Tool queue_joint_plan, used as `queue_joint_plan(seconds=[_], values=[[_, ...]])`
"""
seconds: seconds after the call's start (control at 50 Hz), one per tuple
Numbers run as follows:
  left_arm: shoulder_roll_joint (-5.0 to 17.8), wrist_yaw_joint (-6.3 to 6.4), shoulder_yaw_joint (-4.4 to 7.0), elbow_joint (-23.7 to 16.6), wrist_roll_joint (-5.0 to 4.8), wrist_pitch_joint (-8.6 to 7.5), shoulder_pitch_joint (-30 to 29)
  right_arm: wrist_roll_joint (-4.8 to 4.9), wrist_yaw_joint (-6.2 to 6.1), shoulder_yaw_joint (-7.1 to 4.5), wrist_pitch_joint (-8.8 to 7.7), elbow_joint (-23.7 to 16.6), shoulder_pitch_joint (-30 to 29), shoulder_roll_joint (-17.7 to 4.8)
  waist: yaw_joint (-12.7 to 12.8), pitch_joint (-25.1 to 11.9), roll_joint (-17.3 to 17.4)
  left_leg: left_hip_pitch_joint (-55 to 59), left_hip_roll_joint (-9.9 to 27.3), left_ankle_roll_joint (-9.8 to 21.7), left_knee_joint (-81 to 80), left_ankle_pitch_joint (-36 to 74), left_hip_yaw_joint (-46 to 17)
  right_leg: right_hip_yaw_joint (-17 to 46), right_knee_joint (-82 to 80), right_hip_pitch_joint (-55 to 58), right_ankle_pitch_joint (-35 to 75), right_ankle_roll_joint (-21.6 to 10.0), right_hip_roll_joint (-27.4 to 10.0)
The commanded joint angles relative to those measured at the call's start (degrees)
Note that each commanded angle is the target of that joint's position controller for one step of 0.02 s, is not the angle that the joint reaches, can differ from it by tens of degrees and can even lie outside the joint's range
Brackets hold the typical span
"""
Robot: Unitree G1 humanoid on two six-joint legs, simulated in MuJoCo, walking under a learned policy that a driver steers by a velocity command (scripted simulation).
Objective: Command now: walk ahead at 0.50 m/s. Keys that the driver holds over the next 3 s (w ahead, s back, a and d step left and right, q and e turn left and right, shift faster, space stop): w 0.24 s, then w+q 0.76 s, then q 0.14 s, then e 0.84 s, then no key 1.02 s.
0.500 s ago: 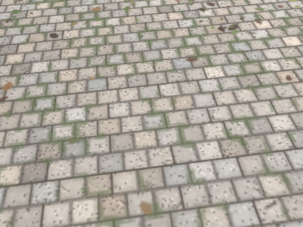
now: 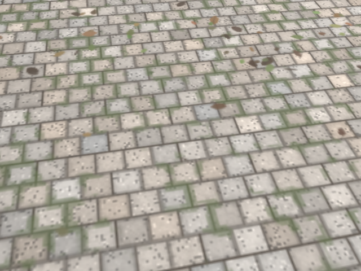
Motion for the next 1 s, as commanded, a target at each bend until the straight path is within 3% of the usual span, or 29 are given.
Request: queue_joint_plan(seconds=[0.02, 0.12, 0.22, 0.28, 0.3, 0.32, 0.34, 0.36, 0.38, 0.4, 0.42, 0.44, 0.48, 0.54, 0.62, 0.7, 0.76, 0.82, 0.84, 0.86, 0.88, 0.9, 0.92, 0.94, 0.96, 0.98, 1.0], values=[[2.8, 0.3, 0.72, -3.3, 0.51, 0.14, -0.2, 0.19, -0.79, -2.06, -1.15, -2.9, -1.7, -8.8, 1.7, -0.9, 5.7, 3.9, 15.8, 9.8, -12.2, 10.2, -13.1, 1.6, -6.4, -5.7, 7.5, 1.5, -2.5], [1.1, -0.68, 0.02, -5.3, 0.13, -0.77, -9.1, 0.8, -1.58, -2.16, -0.37, -0.6, 2.1, -9.9, -1.5, 1.2, 5.8, 5.7, 13.6, 7.3, -12.8, 9.3, -7.5, -0.7, -22.6, -3.8, 20.1, 1.6, -0.3], [1.5, -2.31, -0.16, -7.9, -0.45, -1.53, -15.8, 1.19, -1.88, -2.46, 1.09, 2.2, 6.1, -10.6, -3.1, 3.2, 6.0, 13.8, 17.2, 6.9, -9.3, 11.4, -8.1, -1.1, -29.7, -5.0, 17.0, -0.2, 1.4], [3.5, -2.76, 0.62, -7.7, -0.23, -2.02, -12.9, 1.51, -2.26, -2.86, 1.88, 2.8, 5.5, -11.4, -0.2, 1.4, 7.2, 16.4, 18.2, 5.5, -3.7, 21.7, -9.6, -1.8, -32.3, 1.6, 11.0, -2.4, 3.3], [4.9, -2.53, 1.48, -6.2, -0.04, -2.21, -7.4, 1.61, -2.34, -2.89, 2.16, 2.6, 4.0, -11.7, 3.3, -1.7, 7.4, 15.2, 16.6, 4.6, 2.3, 29.8, -8.6, -3.3, -34.1, 10.0, 11.0, -3.5, 5.0], [7.9, -1.93, 2.96, -3.4, 0.26, -2.3, 1.9, 1.25, -2.4, -2.29, 2.26, 2.1, 3.6, -10.3, 7.4, -8.2, 6.3, 9.9, 13.3, 2.9, 13.0, 30.3, -6.7, -2.6, -33.3, 24.7, 12.9, -5.4, 4.1], [12.5, -1.17, 4.11, -1.8, 1.01, -2.05, 12.5, -0.34, -2.42, -0.86, 2.06, 0.3, 4.0, -6.7, 10.5, -18.0, -1.6, -2.9, 8.7, 0.6, 31.8, 11.1, -4.1, 10.5, -31.2, 42.8, 13.8, -8.9, -8.1], [14.2, -1.45, 4.3, -1.0, 1.08, -1.65, 12.9, 0.91, -2.03, 0.58, 0.89, 0.1, 11.5, -0.9, 6.2, -24.0, -16.1, -23.3, -0.1, -2.1, 48.2, -24.7, -6.1, 35.2, -38.5, 57.3, 0.8, -16.4, -18.6], [8.1, -1.36, 2.85, -1.8, 0.56, -1.63, 11.4, 2.37, -1.93, -1.09, 0.21, 0.9, 7.2, -8.1, 8.7, -18.7, -8.1, -28.7, 3.1, -1.9, 53.7, -24.3, -11.7, 34.1, -41.9, 52.7, -6.4, -14.1, -16.8], [6.0, -1.11, 2.14, -2.0, 0.41, -1.77, 7.5, 3.22, -1.89, -1.94, -0.11, -0.7, 2.5, -10.1, 8.0, -10.8, -5.9, -31.0, 5.6, -1.4, 53.7, -18.7, -10.5, 25.2, -43.4, 45.3, -4.9, -11.6, -15.2], [4.7, -1.13, 1.72, -2.2, 0.61, -1.94, 3.7, 2.91, -2.22, -1.95, 0.0, -0.8, 0.5, -9.3, 6.1, -7.0, -2.2, -28.8, 8.2, -1.8, 51.7, -13.7, -9.5, 19.4, -45.3, 37.9, -0.2, -10.4, -13.0], [3.1, -1.23, 1.38, -2.1, 0.81, -2.18, 1.1, 2.22, -2.38, -2.26, 0.46, -0.8, -0.1, -8.5, 4.7, -3.9, -2.1, -27.0, 9.6, -2.2, 49.0, -10.4, -9.5, 14.4, -47.3, 32.5, 3.6, -9.8, -11.0], [2.1, -1.24, 1.34, -1.4, 1.46, -2.89, -1.0, 2.33, -2.26, -2.3, 1.91, -0.2, 2.3, -6.0, 2.2, -2.7, -3.5, -22.0, 11.2, -2.8, 47.2, -7.0, -9.5, 7.9, -50.6, 26.8, 8.5, -9.4, -9.2], [3.6, -0.84, 1.96, 0.1, 1.54, -3.52, -1.2, 2.01, -2.37, -2.29, 3.45, -1.7, 0.2, -4.4, 1.4, -0.1, -1.6, -24.9, 11.8, -3.7, 44.0, -2.7, -9.6, 1.1, -52.9, 24.7, 15.1, -10.2, -9.2], [5.2, 0.14, 2.44, 1.4, 1.57, -2.94, -0.3, 1.61, -1.39, -2.05, 3.1, -3.8, -4.9, -3.6, 2.6, 1.5, -0.5, -26.7, 11.3, -4.2, 31.5, 8.2, -8.0, -6.5, -53.9, 26.8, 18.3, -9.3, -7.7], [7.1, 0.75, 3.04, 2.8, 0.82, -1.85, 3.0, 1.38, 0.12, -1.23, 2.78, -7.1, -13.0, -2.4, 5.8, 3.8, 1.1, -27.0, 10.4, -3.1, 21.6, 11.5, -3.5, -10.8, -53.5, 31.5, 20.0, -8.8, -9.0], [8.2, 0.83, 3.56, 3.9, -0.1, -0.46, 5.0, 1.47, 1.09, -1.26, 2.92, -9.7, -16.3, -2.9, 6.1, 4.6, 0.7, -28.4, 9.3, -1.4, 18.1, 7.1, -1.4, -12.6, -50.2, 38.1, 25.6, -7.9, -10.9], [10.5, 1.21, 4.26, 3.4, -0.9, 0.79, 3.2, 1.48, 1.5, -2.7, 3.44, -10.4, -12.3, -5.6, 2.1, 0.3, -2.1, -19.3, 4.4, 1.8, 17.7, -1.3, 3.1, -14.8, -39.4, 40.8, 50.3, -6.0, -11.1], [11.0, 1.29, 4.39, 3.2, -1.13, 1.28, 2.2, 1.67, 1.37, -3.87, 3.64, -9.3, -6.4, -7.5, -1.5, -3.0, -2.3, -11.7, 1.9, 3.3, 16.9, -2.8, 4.3, -15.6, -30.7, 39.6, 55.7, -5.2, -10.2], [10.3, 1.36, 4.02, 2.8, -1.27, 1.43, 1.3, 1.81, 0.67, -5.8, 3.81, -6.8, 3.1, -10.7, -6.6, -7.8, -0.7, 2.6, -0.4, 5.6, 12.9, 0.6, 3.7, -16.8, -17.8, 33.4, 51.7, -3.2, -7.8], [6.1, 1.26, 2.54, 1.6, 0.87, 0.85, 3.0, 2.0, -0.69, -7.5, 4.43, -5.2, 9.7, -16.3, -7.3, -12.3, 9.5, 18.8, 9.1, 9.2, 11.6, 1.9, -12.1, -16.8, 1.1, 17.5, 22.5, -0.3, -4.0], [0.3, 0.5, 0.66, -1.6, 1.21, -1.08, 6.0, 1.96, -0.47, -7.42, 3.54, -7.3, 5.5, -19.5, -0.7, -18.8, 19.5, 33.4, 21.1, 20.8, 1.4, -11.1, -46.4, -6.6, 19.0, -4.9, -18.9, 2.4, 9.0], [5.7, -0.39, 1.53, -2.2, -0.86, -3.33, -0.4, 1.55, 0.2, -5.73, 2.6, -8.2, 6.0, -14.1, -4.9, -19.5, 10.3, 33.2, 22.1, 18.7, -4.1, -13.6, -48.2, 3.5, 21.3, -10.8, -17.6, 0.8, 6.2], [6.6, -0.76, 1.76, -3.7, -2.41, -4.4, -4.1, 1.13, 0.28, -5.0, 1.74, -8.0, 4.3, -11.6, -4.3, -12.2, 8.0, 27.2, 20.5, 16.3, -4.1, -10.3, -40.1, 2.9, 18.7, -13.4, -12.8, -0.8, 3.9], [5.8, -0.34, 1.66, -3.1, -1.54, -4.77, -4.0, 1.21, 0.34, -4.53, 1.22, -8.3, 0.7, -10.2, -1.3, -7.0, 2.5, 18.4, 17.8, 14.3, -3.9, -3.5, -33.2, 2.8, 13.2, -10.8, -8.2, -1.0, 1.3], [6.5, 0.07, 2.16, -2.4, 0.04, -4.48, -3.5, 1.09, 0.07, -3.94, 1.03, -8.9, -2.6, -8.1, 0.7, -5.3, 2.7, 12.2, 15.7, 13.0, -4.3, 2.3, -28.1, 3.0, 8.0, -6.8, -5.6, -0.6, -0.5], [6.7, 0.0, 2.41, -2.1, 0.43, -3.75, -2.3, 0.52, -0.25, -3.53, 1.0, -9.8, -4.3, -7.5, 2.2, -4.5, 4.1, 7.9, 14.3, 12.5, -5.4, 5.9, -25.8, 3.2, 6.0, -3.3, -3.7, -0.1, -1.4]])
